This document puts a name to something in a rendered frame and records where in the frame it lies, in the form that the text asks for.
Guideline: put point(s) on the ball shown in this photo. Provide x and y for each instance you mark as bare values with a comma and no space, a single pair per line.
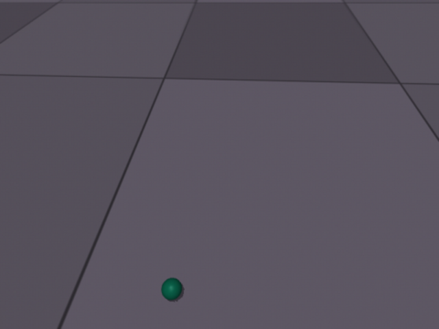
171,288

